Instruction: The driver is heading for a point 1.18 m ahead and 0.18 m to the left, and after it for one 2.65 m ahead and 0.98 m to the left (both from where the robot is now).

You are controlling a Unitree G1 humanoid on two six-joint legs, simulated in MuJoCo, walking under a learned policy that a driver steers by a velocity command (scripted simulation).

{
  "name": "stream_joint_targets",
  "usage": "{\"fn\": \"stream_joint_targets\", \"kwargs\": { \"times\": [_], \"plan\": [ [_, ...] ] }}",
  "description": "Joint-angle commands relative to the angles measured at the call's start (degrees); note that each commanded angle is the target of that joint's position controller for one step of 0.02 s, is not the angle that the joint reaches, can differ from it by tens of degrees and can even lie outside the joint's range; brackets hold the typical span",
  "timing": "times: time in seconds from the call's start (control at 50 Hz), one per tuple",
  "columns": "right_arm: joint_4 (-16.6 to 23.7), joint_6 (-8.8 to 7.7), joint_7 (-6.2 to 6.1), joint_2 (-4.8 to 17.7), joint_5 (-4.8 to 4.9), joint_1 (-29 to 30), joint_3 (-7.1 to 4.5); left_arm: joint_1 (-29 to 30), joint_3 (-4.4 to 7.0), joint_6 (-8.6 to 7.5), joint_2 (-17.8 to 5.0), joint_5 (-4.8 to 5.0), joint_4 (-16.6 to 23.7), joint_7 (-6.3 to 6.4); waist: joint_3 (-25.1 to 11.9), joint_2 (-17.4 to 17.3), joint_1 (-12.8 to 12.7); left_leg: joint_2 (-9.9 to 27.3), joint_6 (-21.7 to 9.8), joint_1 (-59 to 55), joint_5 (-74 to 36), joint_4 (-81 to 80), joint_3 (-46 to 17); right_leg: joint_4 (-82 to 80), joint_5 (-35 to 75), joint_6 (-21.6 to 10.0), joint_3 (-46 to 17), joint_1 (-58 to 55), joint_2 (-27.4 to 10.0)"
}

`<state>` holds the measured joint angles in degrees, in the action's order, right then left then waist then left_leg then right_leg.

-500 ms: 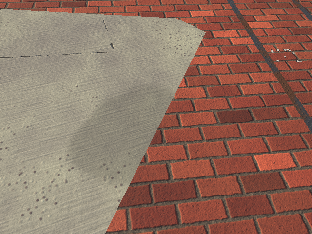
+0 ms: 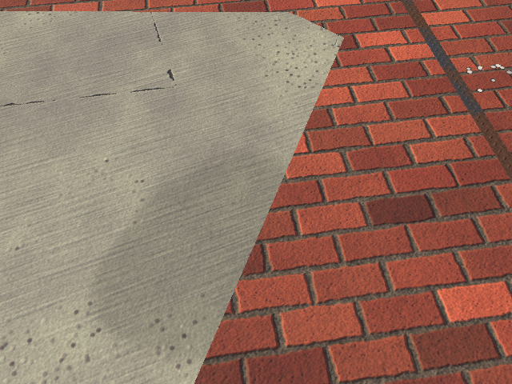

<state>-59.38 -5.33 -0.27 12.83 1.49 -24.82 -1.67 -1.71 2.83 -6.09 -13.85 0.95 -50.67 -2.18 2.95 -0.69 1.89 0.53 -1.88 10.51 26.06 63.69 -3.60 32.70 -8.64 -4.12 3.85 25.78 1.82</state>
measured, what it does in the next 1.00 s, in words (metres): walks ahead: left foot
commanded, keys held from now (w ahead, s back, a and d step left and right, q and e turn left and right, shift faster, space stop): w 0.98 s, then w+q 0.02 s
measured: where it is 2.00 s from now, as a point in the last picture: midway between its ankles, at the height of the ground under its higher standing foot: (249, 208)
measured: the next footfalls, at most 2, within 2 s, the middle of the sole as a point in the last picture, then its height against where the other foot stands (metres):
left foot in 0.46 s outside the picture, level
right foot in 1.02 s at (293, 271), level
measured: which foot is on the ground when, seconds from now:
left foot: up 0.00-0.44, down 0.46-1.00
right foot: down 0.00-0.48, up 0.50-1.00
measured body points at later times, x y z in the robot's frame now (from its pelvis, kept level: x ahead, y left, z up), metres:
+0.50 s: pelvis +0.30 +0.05 +0.00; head +0.33 +0.06 +0.45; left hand +0.25 +0.31 -0.15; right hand +0.50 -0.19 -0.09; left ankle +0.41 +0.14 -0.72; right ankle +0.11 -0.09 -0.69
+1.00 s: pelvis +0.58 +0.02 +0.00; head +0.61 +0.02 +0.45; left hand +0.79 +0.25 -0.09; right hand +0.52 -0.25 -0.14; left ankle +0.41 +0.14 -0.72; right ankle +0.72 -0.09 -0.72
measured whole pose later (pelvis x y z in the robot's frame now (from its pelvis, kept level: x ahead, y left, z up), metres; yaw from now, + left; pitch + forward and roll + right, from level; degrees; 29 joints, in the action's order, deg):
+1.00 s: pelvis +0.58 +0.02 +0.00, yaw -1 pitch +2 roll +2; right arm -57.7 -3.7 -0.6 14.5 0.9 -23.7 -3.7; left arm 0.0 2.4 -5.4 -13.3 1.1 -49.1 -2.3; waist 0.8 1.3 4.0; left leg -1.3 -0.2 -5.4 22.5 15.1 3.0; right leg 28.4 -1.5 -4.0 1.4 29.9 -2.4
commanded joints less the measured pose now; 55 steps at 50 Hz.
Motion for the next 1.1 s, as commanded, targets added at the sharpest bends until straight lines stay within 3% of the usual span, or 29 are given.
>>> {"fn": "stream_joint_targets", "kwargs": {
  "times": [0.02,0.06,0.08,0.12,0.16,0.24,0.36,0.4,0.42,0.44,0.46,0.48,0.5,0.52,0.54,0.56,0.6,0.64,0.7,0.8,0.9,0.96,0.98,1.0,1.02,1.04,1.06,1.08,1.1],
  "plan": [
    [5.78,-2.63,-0.56,7.12,0.67,3.85,-1.84,-7.63,1.22,-0.50,-5.78,-0.71,-0.58,-0.14,-5.85,1.59,-3.92,5.80,-1.47,26.63,-7.98,11.22,-1.36,-20.25,-0.58,-9.97,-25.29,-23.05,-17.65],
    [5.44,-0.89,-0.92,4.62,0.01,1.36,-2.14,-6.46,0.54,-0.87,-3.59,-1.34,-1.50,-0.56,-4.59,3.98,-0.51,8.12,-1.48,20.28,-10.67,6.76,-1.45,-23.39,2.69,-9.11,-18.00,-14.90,-14.20],
    [5.51,-0.21,-1.00,3.56,-0.10,0.99,-2.10,-7.52,0.57,-0.99,-3.91,-1.14,-2.24,-0.44,-3.73,4.40,-0.03,8.50,-1.24,19.70,-10.70,5.09,-0.88,-24.69,3.68,-9.62,-16.16,-12.82,-13.65],
    [7.21,0.50,-1.17,4.20,-0.52,4.46,-2.43,-9.53,0.80,-1.16,-5.66,-1.07,-3.44,0.28,-1.22,4.37,0.16,9.20,-0.13,22.59,-13.79,0.60,-0.07,-26.88,4.70,-10.35,-13.54,-10.73,-13.28],
    [9.45,0.50,-1.18,5.06,-1.07,10.34,-2.68,-12.01,1.05,-0.98,-7.18,-1.06,-4.14,1.26,0.43,3.38,-1.09,9.66,1.16,27.72,-19.83,-6.35,0.25,-27.84,5.90,-10.45,-12.67,-12.49,-13.44],
    [12.17,-0.23,-0.25,3.82,-1.01,19.65,-2.06,-16.36,1.08,-0.30,-8.36,-0.51,-4.86,2.27,1.15,3.06,-3.91,7.24,1.51,27.02,-31.76,-22.85,2.59,-27.78,8.38,-8.05,-8.48,-15.59,-11.50],
    [16.03,-0.84,1.87,4.42,-0.20,29.11,-1.39,-23.02,1.53,1.23,-9.35,0.24,-7.42,2.65,2.80,2.96,-6.46,4.85,0.15,28.67,-28.68,-32.95,3.19,-23.29,9.92,-7.17,-8.62,-27.62,-15.70],
    [16.46,-1.14,2.41,5.83,-0.12,27.81,-1.76,-22.49,1.94,1.89,-10.12,0.25,-7.43,2.82,1.49,3.99,-4.74,3.78,-1.36,25.64,-24.17,-34.59,3.67,-19.88,15.98,-6.11,-8.88,-30.80,-17.10],
    [15.93,-1.27,2.46,7.12,-0.12,24.79,-2.33,-21.33,2.11,2.18,-10.66,0.17,-7.06,2.84,-0.56,5.00,-2.72,2.20,-2.31,20.43,-22.22,-35.09,4.94,-16.24,24.54,-5.38,-8.24,-31.17,-16.76],
    [13.98,-1.32,2.31,9.02,-0.22,17.81,-3.45,-19.92,1.98,2.55,-10.45,0.00,-6.63,2.79,-4.88,5.08,1.24,0.15,-3.73,10.65,-22.29,-36.07,6.70,-7.91,33.81,-4.18,-6.27,-30.01,-14.61],
    [10.98,-1.25,1.85,12.31,-0.48,7.11,-4.90,-19.70,1.23,2.66,-8.72,-0.56,-5.76,2.77,-12.24,3.69,5.46,2.41,-6.13,-5.49,-23.66,-34.35,4.24,5.33,31.89,-2.38,-3.94,-22.84,-11.42],
    [9.36,-0.95,1.51,17.92,-1.94,-1.17,-6.26,-25.28,-0.45,1.90,-3.05,-0.94,-4.58,2.41,-21.69,-7.63,4.59,17.20,-13.85,-28.79,-17.42,-35.49,-18.96,28.13,10.86,1.47,-0.72,-0.88,-3.57],
    [8.83,-0.72,1.75,15.65,-1.40,-2.34,-5.47,-26.36,-1.20,0.37,-1.57,-0.31,-5.40,2.01,-26.67,-14.81,4.32,23.22,-18.14,-35.01,-11.53,-45.37,-39.36,40.10,-22.94,2.29,-7.31,10.61,1.95],
    [9.37,-0.82,1.80,11.74,-0.94,1.75,-4.10,-21.78,0.36,-0.76,-7.59,1.19,-4.33,1.67,-19.20,-10.65,4.11,21.22,-15.06,-29.50,-9.00,-46.35,-33.51,45.03,-21.73,1.03,-10.92,16.38,-2.03],
    [10.68,-0.81,1.65,9.62,-1.05,6.69,-3.44,-17.04,0.58,-1.33,-8.72,1.86,-2.98,1.67,-12.57,-6.97,2.95,19.04,-12.95,-20.87,-12.77,-47.21,-24.43,44.05,-16.81,0.28,-9.22,17.04,-5.13],
    [11.17,-0.89,1.84,8.37,-1.49,10.71,-3.01,-14.71,0.73,-1.30,-8.01,1.32,-2.62,2.04,-8.10,-2.74,1.07,16.75,-11.88,-12.14,-17.88,-49.34,-18.15,40.01,-12.10,0.39,-8.01,14.91,-7.58],
    [11.08,-1.27,2.26,6.03,-2.11,13.44,-2.30,-15.91,1.20,0.31,-6.26,0.34,-3.16,2.44,-5.31,-3.54,-2.25,13.29,-10.60,-3.22,-22.73,-52.98,-11.13,34.39,-7.56,0.69,-8.21,8.58,-10.14],
    [9.95,-1.63,2.21,6.87,-1.82,11.80,-2.55,-16.69,1.06,1.55,-4.19,0.06,-3.34,2.59,-4.20,-3.24,-3.20,12.47,-11.63,-0.43,-26.37,-55.22,-7.83,31.28,-5.70,1.56,-7.46,7.63,-10.56],
    [8.52,-1.47,1.16,8.82,-1.80,8.91,-3.05,-10.57,1.41,1.92,-4.68,-0.57,-1.05,2.78,-1.74,-2.03,-2.41,12.20,-11.88,-1.72,-29.28,-57.04,-4.86,22.66,1.98,3.10,-7.16,13.56,-10.89],
    [6.71,-0.78,0.05,9.51,-1.15,4.67,-3.04,-0.41,0.84,1.19,-3.12,-0.42,1.92,1.91,0.27,-2.53,0.48,9.82,-9.49,-3.24,-27.38,-58.09,0.26,5.53,15.12,3.61,-4.63,11.93,-8.38],
    [3.96,0.35,-0.29,10.01,-0.64,0.11,-3.44,6.83,0.38,0.58,-3.56,0.17,4.87,0.52,2.52,-2.57,2.30,13.28,-9.18,-12.19,-28.26,-55.02,-0.01,-1.60,12.12,2.24,-4.49,13.87,-7.00],
    [3.66,1.20,-0.65,10.99,-0.44,1.12,-3.99,5.13,0.93,0.00,-5.42,0.32,5.29,-0.27,0.81,-3.80,0.02,15.08,-7.84,-16.24,-37.00,-50.23,-0.32,-3.78,5.80,0.13,-3.57,9.32,-5.49],
    [3.96,1.47,-0.69,11.49,-0.45,2.40,-4.12,1.45,1.62,-0.13,-6.74,0.27,4.45,-0.25,-1.64,-4.71,-2.30,14.42,-7.09,-16.10,-46.36,-45.92,0.51,-4.30,4.41,-0.83,-1.92,3.02,-3.64],
    [4.20,1.78,-0.62,10.49,-0.49,3.04,-3.71,-6.60,2.95,-0.19,-8.87,0.08,1.97,0.06,-6.29,-4.08,-6.34,11.63,-5.79,-13.24,-52.93,-36.49,1.97,-5.40,5.20,-2.27,-0.74,-8.87,-1.92],
    [5.41,1.79,-0.54,8.58,-1.12,3.15,-2.73,-17.77,4.34,-0.26,-12.72,-0.63,-0.62,0.63,-14.43,-0.84,-10.41,8.29,-3.86,-2.38,-43.86,-21.05,3.80,-3.06,6.36,-5.50,-7.97,-27.19,-8.65],
    [6.12,0.68,0.02,1.32,-1.34,-3.75,-0.59,-24.45,5.68,0.11,-18.30,-1.24,-2.03,0.96,-23.22,13.07,-8.24,-2.03,0.60,21.83,-12.30,2.08,5.53,-6.63,-1.20,-14.40,-33.80,-49.94,-23.93],
    [5.14,-0.67,0.20,4.37,0.05,-2.24,-1.19,-24.55,4.15,0.28,-13.22,-0.75,-2.12,1.01,-26.16,13.44,-9.47,-2.99,0.21,28.82,6.87,11.43,-3.60,-14.14,-7.15,-15.31,-44.99,-50.21,-26.24],
    [6.74,-1.34,0.21,9.21,1.66,3.01,-2.61,-19.37,3.19,0.09,-10.20,-0.46,-1.39,1.22,-16.43,10.37,-8.87,0.36,-0.81,33.50,3.95,14.01,-4.35,-15.17,-7.70,-11.87,-35.72,-42.40,-24.35],
    [7.61,-1.35,-0.13,9.58,1.73,6.44,-2.75,-14.47,2.48,-0.07,-7.91,-0.63,-0.24,1.34,-11.37,6.71,-7.04,3.89,-1.22,32.34,-1.62,11.70,-2.62,-16.62,-5.32,-9.47,-27.49,-33.74,-22.18]
  ]
}}
Velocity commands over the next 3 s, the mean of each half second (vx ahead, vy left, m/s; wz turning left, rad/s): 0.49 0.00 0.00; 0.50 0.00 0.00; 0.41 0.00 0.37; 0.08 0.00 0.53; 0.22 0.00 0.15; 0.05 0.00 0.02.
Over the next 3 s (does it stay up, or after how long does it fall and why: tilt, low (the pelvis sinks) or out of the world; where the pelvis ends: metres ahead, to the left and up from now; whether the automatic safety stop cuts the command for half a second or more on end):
stays up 1.07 0.12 0.01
